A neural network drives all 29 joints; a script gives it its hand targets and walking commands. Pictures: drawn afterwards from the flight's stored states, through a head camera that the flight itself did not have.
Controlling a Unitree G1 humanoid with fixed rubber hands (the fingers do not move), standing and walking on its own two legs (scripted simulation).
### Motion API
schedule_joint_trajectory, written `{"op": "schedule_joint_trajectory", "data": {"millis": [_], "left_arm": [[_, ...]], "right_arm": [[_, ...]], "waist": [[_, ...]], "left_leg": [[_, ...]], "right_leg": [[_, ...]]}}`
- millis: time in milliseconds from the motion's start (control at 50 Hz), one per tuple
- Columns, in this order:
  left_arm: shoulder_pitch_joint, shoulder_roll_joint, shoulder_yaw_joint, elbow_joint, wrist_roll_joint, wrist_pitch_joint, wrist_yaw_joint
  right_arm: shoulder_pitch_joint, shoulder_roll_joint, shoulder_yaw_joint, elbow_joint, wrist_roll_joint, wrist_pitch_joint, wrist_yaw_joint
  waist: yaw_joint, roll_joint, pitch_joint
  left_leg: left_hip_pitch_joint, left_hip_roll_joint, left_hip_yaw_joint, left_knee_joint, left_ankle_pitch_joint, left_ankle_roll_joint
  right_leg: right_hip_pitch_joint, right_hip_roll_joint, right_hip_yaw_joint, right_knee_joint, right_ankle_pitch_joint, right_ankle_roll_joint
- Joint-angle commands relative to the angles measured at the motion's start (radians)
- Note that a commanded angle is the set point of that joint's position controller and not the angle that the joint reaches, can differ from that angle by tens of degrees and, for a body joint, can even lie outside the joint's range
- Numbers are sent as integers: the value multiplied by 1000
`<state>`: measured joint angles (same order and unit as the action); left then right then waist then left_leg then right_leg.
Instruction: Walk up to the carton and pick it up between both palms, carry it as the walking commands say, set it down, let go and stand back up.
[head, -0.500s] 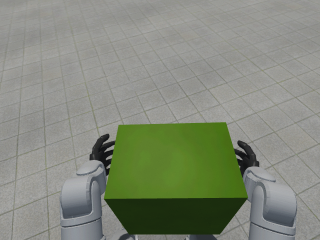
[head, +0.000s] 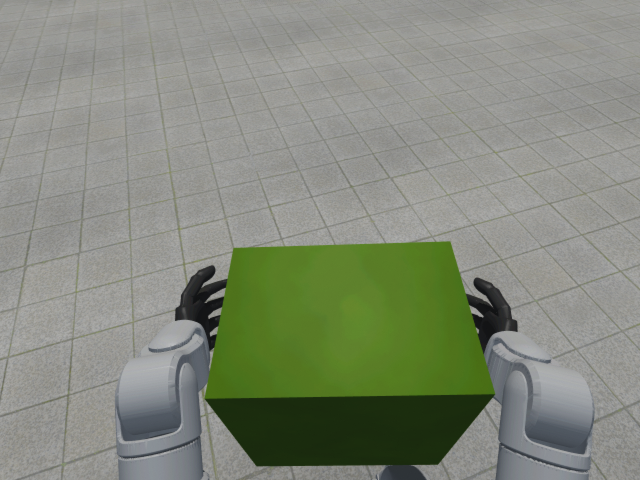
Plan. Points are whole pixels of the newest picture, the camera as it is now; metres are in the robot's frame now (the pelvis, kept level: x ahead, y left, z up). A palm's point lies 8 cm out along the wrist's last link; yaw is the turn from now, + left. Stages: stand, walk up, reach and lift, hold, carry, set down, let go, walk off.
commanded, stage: carry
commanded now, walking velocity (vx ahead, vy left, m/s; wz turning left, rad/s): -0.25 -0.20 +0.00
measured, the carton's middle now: (343, 364) +0.25 -0.01 +0.01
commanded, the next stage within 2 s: none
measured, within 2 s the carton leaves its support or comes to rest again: neither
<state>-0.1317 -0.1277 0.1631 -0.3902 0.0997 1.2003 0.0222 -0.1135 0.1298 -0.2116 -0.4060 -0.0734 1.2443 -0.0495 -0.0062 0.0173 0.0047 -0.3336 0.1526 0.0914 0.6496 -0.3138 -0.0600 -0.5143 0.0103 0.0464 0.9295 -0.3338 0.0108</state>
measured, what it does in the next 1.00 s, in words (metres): walks backwards: right foot, then left foot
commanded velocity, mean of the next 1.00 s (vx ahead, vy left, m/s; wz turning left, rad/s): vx -0.25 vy -0.20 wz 0.00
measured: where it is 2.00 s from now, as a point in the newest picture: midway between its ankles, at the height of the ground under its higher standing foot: outside the picture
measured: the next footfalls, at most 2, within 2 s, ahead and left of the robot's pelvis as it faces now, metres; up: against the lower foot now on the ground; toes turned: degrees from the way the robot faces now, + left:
right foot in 0.06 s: +0.06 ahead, -0.16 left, +0.00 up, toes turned +0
left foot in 0.40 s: -0.16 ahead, -0.02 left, +0.00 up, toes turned +11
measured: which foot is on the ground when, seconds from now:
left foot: down 0.00-0.06, up 0.08-0.38, down 0.40-0.70, up 0.72-1.00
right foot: up 0.00-0.04, down 0.06-0.40, up 0.42-0.68, down 0.70-1.00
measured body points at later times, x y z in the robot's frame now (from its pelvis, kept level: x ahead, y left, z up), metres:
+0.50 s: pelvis -0.17 -0.14 +0.00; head -0.16 -0.13 +0.45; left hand +0.09 +0.04 +0.06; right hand +0.10 -0.29 +0.06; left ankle -0.20 -0.03 -0.72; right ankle -0.07 -0.22 -0.67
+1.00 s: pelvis -0.31 -0.30 -0.01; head -0.28 -0.31 +0.44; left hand -0.05 -0.11 +0.06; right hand -0.03 -0.45 +0.04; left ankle -0.37 -0.19 -0.68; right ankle -0.18 -0.34 -0.72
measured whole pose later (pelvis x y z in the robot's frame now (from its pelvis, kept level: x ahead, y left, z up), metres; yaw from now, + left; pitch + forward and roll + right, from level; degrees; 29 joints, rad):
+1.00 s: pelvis -0.31 -0.30 -0.01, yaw +6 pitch +0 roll +1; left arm -0.14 -0.13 0.16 -0.40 0.10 1.18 0.02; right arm -0.12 0.12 -0.21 -0.42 -0.07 1.23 -0.05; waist -0.01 0.03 0.07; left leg -0.38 0.01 0.07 1.00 -0.60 -0.01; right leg -0.48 0.03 -0.12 0.59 -0.11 -0.11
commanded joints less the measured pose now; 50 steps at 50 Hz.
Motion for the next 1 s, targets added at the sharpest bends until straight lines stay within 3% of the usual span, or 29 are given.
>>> {"op": "schedule_joint_trajectory", "data": {"millis": [0, 20, 40, 60, 80, 100, 140, 200, 260, 340, 360, 380, 400, 420, 440, 480, 520, 580, 620, 640, 660, 680, 700, 720, 740, 800, 840, 920, 980], "left_arm": [[-507, -811, -776, -151, -404, 20, -193], [-514, -819, -770, -167, -404, 12, -194], [-510, -826, -771, -172, -406, 0, -197], [-508, -832, -769, -188, -415, -8, -196], [-521, -829, -765, -207, -421, -16, -199], [-522, -830, -757, -214, -411, -18, -200], [-500, -860, -761, -230, -422, -24, -206], [-477, -841, -730, -193, -424, -23, -214], [-474, -818, -723, -172, -421, -18, -218], [-494, -816, -761, -186, -410, -11, -204], [-503, -802, -763, -193, -405, -11, -200], [-531, -808, -789, -208, -410, -9, -194], [-594, -814, -803, -250, -419, -5, -194], [-631, -828, -800, -259, -418, -5, -195], [-631, -853, -802, -229, -423, 0, -199], [-596, -853, -801, -209, -425, 2, -194], [-602, -835, -793, -221, -430, 9, -195], [-550, -805, -796, -177, -417, 27, -191], [-523, -799, -788, -167, -410, 23, -187], [-519, -807, -790, -188, -412, 14, -185], [-521, -825, -788, -191, -410, 8, -185], [-499, -825, -786, -196, -406, -1, -188], [-488, -830, -785, -198, -408, -9, -189], [-498, -846, -784, -222, -426, -17, -190], [-523, -832, -771, -244, -426, -26, -197], [-488, -849, -772, -268, -430, -32, -202], [-489, -837, -753, -249, -430, -32, -206], [-422, -817, -727, -160, -411, -19, -213], [-460, -805, -756, -191, -410, -16, -205]], "right_arm": [[-575, 727, 826, -138, 376, -22, 240], [-578, 723, 836, -166, 380, -28, 241], [-582, 728, 848, -192, 388, -36, 242], [-583, 749, 850, -221, 398, -41, 244], [-661, 753, 885, -265, 424, -52, 239], [-686, 777, 892, -259, 436, -57, 236], [-661, 800, 907, -284, 434, -69, 230], [-704, 758, 909, -315, 437, -63, 214], [-683, 730, 894, -276, 423, -49, 214], [-629, 721, 859, -242, 431, -42, 231], [-595, 742, 841, -210, 423, -44, 235], [-575, 752, 823, -196, 405, -49, 242], [-595, 773, 829, -224, 410, -52, 248], [-635, 779, 843, -273, 429, -54, 249], [-614, 804, 838, -233, 423, -48, 258], [-652, 782, 835, -216, 420, -41, 257], [-667, 743, 826, -205, 399, -32, 246], [-603, 712, 805, -144, 375, -18, 238], [-594, 718, 817, -152, 380, -23, 238], [-583, 724, 823, -165, 385, -29, 239], [-573, 732, 829, -170, 386, -34, 240], [-560, 714, 836, -201, 386, -41, 241], [-559, 740, 846, -225, 395, -48, 243], [-615, 760, 865, -269, 417, -60, 238], [-676, 771, 895, -302, 438, -66, 230], [-670, 804, 921, -326, 444, -79, 219], [-687, 772, 914, -335, 443, -74, 212], [-680, 728, 906, -303, 431, -53, 212], [-611, 712, 873, -243, 425, -44, 225]], "waist": [[26, 297, -420], [29, 185, -482], [24, -47, -520], [14, -293, -567], [34, -286, -545], [41, -263, -535], [40, -209, -507], [33, -247, -454], [29, -280, -414], [17, -313, -425], [1, -201, -434], [-17, 186, -431], [-6, 422, -357], [2, 304, -246], [11, 194, -208], [28, 110, -217], [26, 149, -247], [14, 247, -333], [9, 306, -415], [18, 306, -447], [26, 242, -476], [22, 90, -527], [10, -210, -577], [13, -265, -582], [34, -278, -587], [34, -195, -522], [30, -221, -497], [28, -296, -433], [27, -304, -430]], "left_leg": [[251, 191, -85, 6, 890, 101], [157, 143, -58, 77, 584, 49], [-78, 60, -12, 159, -12, -10], [-231, -37, 20, 355, -503, -41], [-220, -89, -14, 502, -477, -22], [-214, -105, -65, 590, -425, -3], [-226, -118, -74, 644, -303, 13], [-163, -126, -46, 598, -238, 24], [-52, -148, -2, 402, -245, 44], [328, -214, 110, -148, -194, 115], [475, -150, 58, -333, -155, 147], [465, 124, -295, -435, -205, 221], [246, 472, -592, -462, -51, 336], [88, 506, -526, -490, 69, 369], [17, 398, -318, -424, 27, 309], [82, 261, -162, -280, 258, 222], [125, 207, -121, -182, 523, 190], [277, 218, -123, -65, 978, 173], [311, 202, -103, -29, 1019, 133], [298, 188, -80, 11, 980, 110], [224, 164, -63, 70, 788, 68], [51, 105, -32, 133, 309, 12], [-187, 2, 4, 265, -405, -33], [-234, -55, -19, 458, -501, -25], [-239, -96, -44, 543, -462, -11], [-222, -114, -71, 625, -288, 18], [-189, -115, -60, 589, -255, 24], [-52, -145, -11, 373, -258, 47], [191, -200, 72, 35, -252, 96]], "right_leg": [[173, 2, -119, -420, 27, 7], [310, -51, -50, -550, 297, -12], [508, -238, 150, -524, 814, -67], [576, -418, 325, -446, 1120, -156], [480, -368, 211, -429, 1094, -207], [440, -319, 171, -446, 902, -198], [401, -251, 150, -514, 561, -170], [303, -216, 166, -595, 189, -150], [221, -216, 198, -682, 43, -144], [110, -149, 82, -822, 6, -34], [57, -87, -6, -751, 17, 42], [-45, -7, -57, -367, 17, 52], [-136, 18, -56, 28, -169, 76], [-204, -8, 98, 243, -189, 50], [-184, -57, 147, 311, -169, 34], [-169, -55, 68, 342, -75, 33], [-107, -38, -11, 210, -101, 39], [-29, -25, -95, -52, -107, 34], [67, 11, -137, -232, -71, 27], [136, 22, -145, -361, 7, 15], [242, -10, -96, -511, 209, -2], [421, -148, 54, -515, 676, -40], [586, -370, 299, -450, 1118, -120], [576, -379, 247, -376, 1276, -168], [532, -345, 186, -383, 1191, -203], [440, -231, 139, -499, 566, -150], [385, -221, 160, -547, 329, -149], [252, -223, 221, -651, 153, -157], [154, -184, 152, -765, 108, -86]]}}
